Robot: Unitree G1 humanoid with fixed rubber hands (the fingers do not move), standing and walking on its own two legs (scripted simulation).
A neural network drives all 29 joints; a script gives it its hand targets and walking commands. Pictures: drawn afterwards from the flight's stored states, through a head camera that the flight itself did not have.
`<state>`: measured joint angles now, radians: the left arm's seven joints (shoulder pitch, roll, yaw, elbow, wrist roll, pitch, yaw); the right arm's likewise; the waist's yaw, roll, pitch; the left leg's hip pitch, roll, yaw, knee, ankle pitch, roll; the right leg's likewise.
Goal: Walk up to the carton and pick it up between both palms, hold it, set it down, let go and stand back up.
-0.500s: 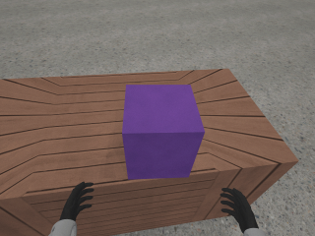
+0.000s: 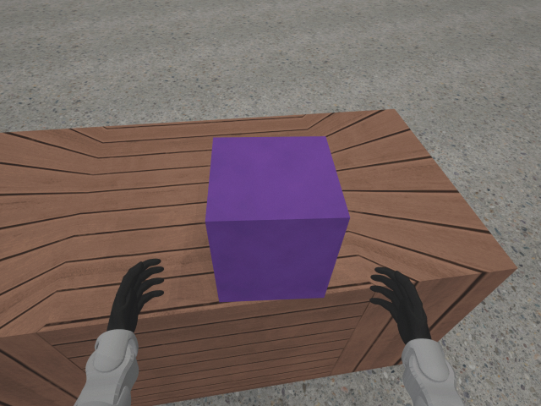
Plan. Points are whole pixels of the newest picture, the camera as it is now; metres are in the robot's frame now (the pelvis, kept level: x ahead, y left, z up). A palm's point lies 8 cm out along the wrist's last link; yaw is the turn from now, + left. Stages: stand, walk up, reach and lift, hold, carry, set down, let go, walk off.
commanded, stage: reach and lift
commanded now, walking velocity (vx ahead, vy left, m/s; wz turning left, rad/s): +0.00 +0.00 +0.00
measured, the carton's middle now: (271, 221) +0.45 +0.03 -0.01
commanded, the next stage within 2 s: none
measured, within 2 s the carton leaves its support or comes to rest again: neither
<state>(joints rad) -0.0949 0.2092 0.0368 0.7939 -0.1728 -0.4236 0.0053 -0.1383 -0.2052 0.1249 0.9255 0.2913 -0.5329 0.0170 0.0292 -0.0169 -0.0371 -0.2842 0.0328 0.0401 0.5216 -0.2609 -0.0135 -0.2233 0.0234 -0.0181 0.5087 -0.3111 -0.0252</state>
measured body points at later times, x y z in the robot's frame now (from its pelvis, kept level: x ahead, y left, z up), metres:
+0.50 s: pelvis +0.00 +0.00 +0.01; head -0.01 +0.01 +0.46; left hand +0.33 +0.24 +0.06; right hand +0.35 -0.19 +0.06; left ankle +0.01 +0.12 -0.74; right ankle -0.03 -0.10 -0.74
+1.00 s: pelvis +0.00 +0.00 +0.01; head +0.00 +0.01 +0.46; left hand +0.38 +0.25 +0.13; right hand +0.41 -0.19 +0.13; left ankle +0.01 +0.12 -0.74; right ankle -0.03 -0.10 -0.74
